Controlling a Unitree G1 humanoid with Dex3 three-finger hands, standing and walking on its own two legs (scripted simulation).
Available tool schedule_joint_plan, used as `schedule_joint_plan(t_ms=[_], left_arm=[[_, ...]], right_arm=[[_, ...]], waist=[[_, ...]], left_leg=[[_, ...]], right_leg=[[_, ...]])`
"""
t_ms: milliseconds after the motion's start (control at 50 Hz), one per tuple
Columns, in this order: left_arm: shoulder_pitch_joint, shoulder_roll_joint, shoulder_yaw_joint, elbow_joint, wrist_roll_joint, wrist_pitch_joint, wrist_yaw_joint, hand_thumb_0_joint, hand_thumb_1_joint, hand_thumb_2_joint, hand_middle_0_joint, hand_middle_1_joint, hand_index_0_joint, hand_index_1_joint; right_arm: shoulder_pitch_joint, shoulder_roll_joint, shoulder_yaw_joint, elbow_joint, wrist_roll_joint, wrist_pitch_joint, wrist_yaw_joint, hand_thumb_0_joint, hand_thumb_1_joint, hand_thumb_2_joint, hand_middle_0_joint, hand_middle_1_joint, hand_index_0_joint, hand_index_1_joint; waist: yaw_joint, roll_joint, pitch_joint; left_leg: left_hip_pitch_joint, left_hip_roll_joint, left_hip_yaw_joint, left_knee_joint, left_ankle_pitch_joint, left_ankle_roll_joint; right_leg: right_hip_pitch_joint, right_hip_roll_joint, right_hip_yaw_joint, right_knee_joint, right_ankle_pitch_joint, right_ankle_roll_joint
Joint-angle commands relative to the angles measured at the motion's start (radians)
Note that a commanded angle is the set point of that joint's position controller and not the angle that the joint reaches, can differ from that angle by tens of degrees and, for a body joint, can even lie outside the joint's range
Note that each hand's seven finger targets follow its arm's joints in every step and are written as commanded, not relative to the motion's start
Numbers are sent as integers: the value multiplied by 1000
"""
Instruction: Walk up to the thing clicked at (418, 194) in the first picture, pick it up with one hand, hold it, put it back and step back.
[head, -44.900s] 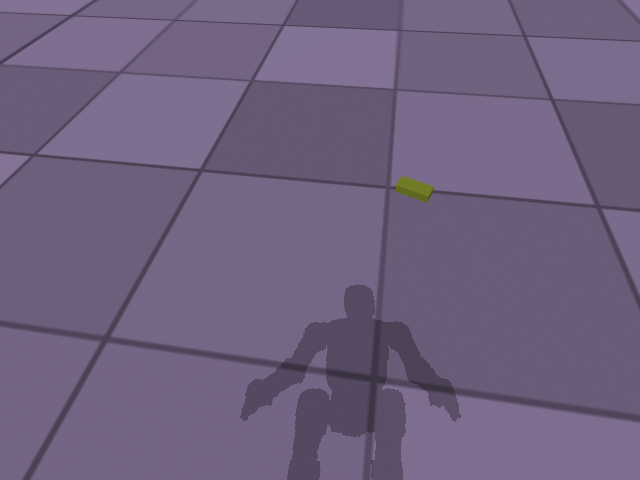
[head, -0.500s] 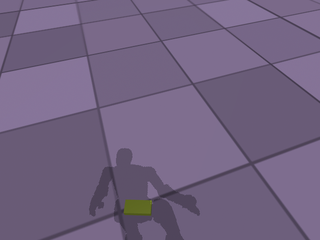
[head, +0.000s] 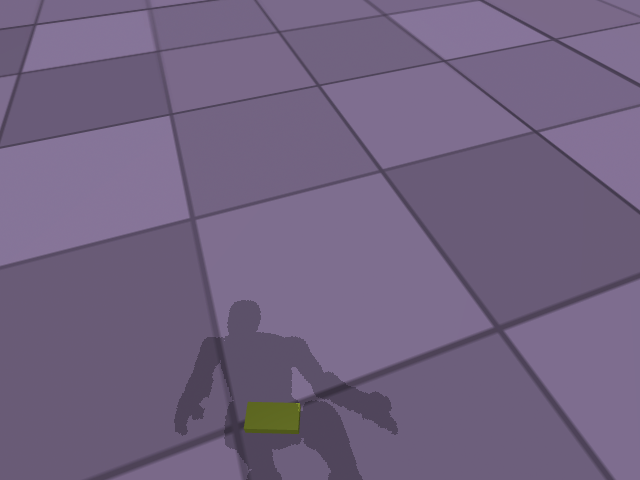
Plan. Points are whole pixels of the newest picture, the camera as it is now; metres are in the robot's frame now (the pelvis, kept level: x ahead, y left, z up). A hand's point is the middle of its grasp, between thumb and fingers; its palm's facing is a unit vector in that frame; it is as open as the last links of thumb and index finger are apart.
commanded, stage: stand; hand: left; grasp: from above
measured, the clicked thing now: (273, 417) +0.44 +0.19 -0.76
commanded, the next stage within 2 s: step back in 0.16 s
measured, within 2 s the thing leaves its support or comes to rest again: neither
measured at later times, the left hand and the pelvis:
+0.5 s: hand out of the picture +0.06 +0.28 -0.17, palm faces -0.03 -0.91 -0.40, open 7.4 cm; pelvis -0.06 +0.00 -0.03, yaw +0 degrees
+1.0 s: hand out of the picture -0.04 +0.28 -0.18, palm faces -0.12 -0.91 -0.40, open 7.4 cm; pelvis -0.18 +0.02 -0.03, yaw -6 degrees
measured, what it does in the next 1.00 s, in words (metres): walks backwards: left foot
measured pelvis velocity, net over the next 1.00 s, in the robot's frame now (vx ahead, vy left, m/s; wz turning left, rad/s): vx -0.18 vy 0.02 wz -0.11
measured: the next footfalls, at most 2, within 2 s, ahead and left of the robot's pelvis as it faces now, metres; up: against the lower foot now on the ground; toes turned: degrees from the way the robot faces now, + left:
left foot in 0.62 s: -0.06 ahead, +0.14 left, +0.00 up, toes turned -3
right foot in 1.02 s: -0.17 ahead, -0.12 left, +0.00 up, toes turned -2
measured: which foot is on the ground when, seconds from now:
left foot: down 0.00-0.46, up 0.48-0.60, down 0.62-1.00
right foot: down 0.00-0.62, up 0.64-1.00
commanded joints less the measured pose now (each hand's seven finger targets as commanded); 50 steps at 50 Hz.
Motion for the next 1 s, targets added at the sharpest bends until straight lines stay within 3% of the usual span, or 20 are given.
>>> schedule_joint_plan(t_ms=[0, 120, 140, 200, 260, 400, 440, 480, 520, 560, 580, 600, 620, 640, 660, 700, 780, 860, 940, 980], left_arm=[[-36, 203, 37, -59, 2, -19, 14, 0, 900, 900, -200, -300, -200, -300], [-30, 206, 36, -60, 1, -18, 13, 0, 900, 900, -200, -300, -200, -300], [-23, 288, 72, -92, -16, -10, 20, 0, 900, 900, -200, -300, -200, -300], [-10, 267, 77, -142, -17, -4, 28, 0, 900, 900, -200, -300, -200, -300], [-28, 254, 73, -191, -10, 8, 26, 0, 900, 900, -200, -300, -200, -300], [-12, 312, 94, -259, 4, 28, 20, 0, 900, 900, -200, -300, -200, -300], [-51, 346, 104, -291, 15, 26, 20, 0, 900, 900, -200, -300, -200, -300], [-111, 373, 113, -336, 32, 21, 26, 0, 900, 900, -200, -300, -200, -300], [-160, 352, 106, -361, 37, 19, 34, 0, 900, 900, -200, -300, -200, -300], [-165, 314, 95, -374, 26, 30, 32, 0, 900, 900, -200, -300, -200, -300], [-113, 253, 85, -386, 13, 42, 31, 0, 900, 900, -200, -300, -200, -300], [-83, 224, 82, -387, 12, 45, 35, 0, 900, 900, -200, -300, -200, -300], [-42, 244, 87, -381, 16, 49, 44, 0, 900, 900, -200, -300, -200, -300], [-69, 257, 92, -368, 21, 49, 48, 0, 900, 900, -200, -300, -200, -300], [-79, 264, 99, -362, 19, 48, 50, 0, 900, 900, -200, -300, -200, -300], [0, 263, 100, -342, 4, 48, 40, 0, 900, 900, -200, -300, -200, -300], [-4, 255, 112, -375, 12, 43, 29, 0, 900, 900, -200, -300, -200, -300], [1, 235, 112, -402, 7, 38, 19, 0, 900, 900, -200, -300, -200, -300], [120, 214, 115, -346, 10, 33, 8, 0, 900, 900, -200, -300, -200, -300], [174, 242, 125, -322, 24, 22, 12, 0, 900, 900, -200, -300, -200, -300]], right_arm=[[-31, -208, -37, -53, 5, -19, -17, 0, -900, -900, 200, 300, 200, 300], [-37, -210, -35, -52, 4, -20, -16, 0, -900, -900, 200, 300, 200, 300], [-82, -260, -58, -79, 9, 1, -8, 0, -900, -900, 200, 300, 200, 300], [-34, -253, -68, -111, 23, 18, -4, 0, -900, -900, 200, 300, 200, 300], [-41, -258, -83, -151, 23, 32, 0, 0, -900, -900, 200, 300, 200, 300], [-26, -258, -104, -225, 16, 54, 8, 0, -900, -900, 200, 300, 200, 300], [9, -235, -104, -228, 13, 59, 15, 0, -900, -900, 200, 300, 200, 300], [78, -246, -114, -233, 13, 68, 23, 0, -900, -900, 200, 300, 200, 300], [137, -254, -124, -231, 22, 62, 23, 0, -900, -900, 200, 300, 200, 300], [200, -241, -120, -210, 6, 41, 17, 0, -900, -900, 200, 300, 200, 300], [156, -296, -131, -229, -21, 32, 11, 0, -900, -900, 200, 300, 200, 300], [111, -356, -144, -253, -38, 22, 6, 0, -900, -900, 200, 300, 200, 300], [104, -390, -146, -273, -29, 21, 4, 0, -900, -900, 200, 300, 200, 300], [87, -395, -146, -283, -20, 21, -1, 0, -900, -900, 200, 300, 200, 300], [52, -362, -140, -287, -17, 18, -13, 0, -900, -900, 200, 300, 200, 300], [-24, -310, -120, -310, -21, 14, -26, 0, -900, -900, 200, 300, 200, 300], [70, -288, -120, -319, -10, 10, -36, 0, -900, -900, 200, 300, 200, 300], [99, -310, -123, -330, -9, 13, -40, 0, -900, -900, 200, 300, 200, 300], [36, -327, -119, -353, -5, 31, -27, 0, -900, -900, 200, 300, 200, 300], [27, -289, -102, -353, 10, 41, -22, 0, -900, -900, 200, 300, 200, 300]], waist=[[-4, 3, -73], [1, 2, -55], [-1, -17, 42], [-20, -3, -81], [-24, 20, -126], [-10, -56, -119], [-16, -191, -85], [-33, -232, -60], [-63, -197, -61], [-89, -124, -85], [-56, 143, -47], [-23, 238, -25], [-28, 161, -66], [-55, 157, -86], [-42, 138, -68], [23, 130, -41], [-24, 100, -74], [-46, 133, -101], [1, 177, -125], [22, 118, -146]], left_leg=[[-13, 137, -97, -37, 216, 19], [-19, 137, -100, -47, 178, 17], [-73, 119, -104, 55, 311, 30], [-75, 130, -89, 118, 395, 59], [-104, 126, -93, 167, 343, 89], [-198, 53, -103, 381, 23, 110], [-191, -49, -22, 595, -216, 62], [-163, -36, -72, 771, -395, 44], [-169, -4, -70, 672, -354, 47], [-136, 24, -20, 287, -100, 43], [-152, 146, -259, 99, 134, 59], [-76, 278, -459, 75, 381, 124], [-115, 364, -450, 110, 531, 230], [-145, 385, -505, 89, 480, 260], [-148, 377, -476, 97, 421, 278], [-134, 263, -292, 149, 401, 218], [12, 284, -266, 200, 513, 256], [46, 296, -241, 220, 469, 259], [-105, 246, -180, 256, 283, 196], [-257, 189, -140, 331, 129, 111]], right_leg=[[25, -118, 91, -31, 181, -35], [8, -116, 90, -36, 142, -32], [-87, -102, 101, 48, 314, -38], [-38, -90, 80, 151, 350, -64], [-66, -83, 91, 215, 278, -88], [-212, -176, 223, 246, 151, -201], [-313, -307, 347, 115, 136, -275], [-433, -387, 408, 70, 121, -320], [-401, -325, 318, 155, 159, -260], [-317, -189, 190, 347, 111, -145], [-379, -24, 114, 552, -77, -79], [-526, 130, 112, 691, -416, -45], [-490, 132, 192, 810, -491, -38], [-471, 153, 241, 883, -507, -37], [-479, 132, 252, 952, -447, -38], [-500, 128, 241, 988, -338, -31], [-503, 111, 202, 927, -348, 5], [-432, 68, 146, 682, -352, 6], [-196, 51, 30, 304, -190, -21], [-17, 27, 74, 127, 0, -52]])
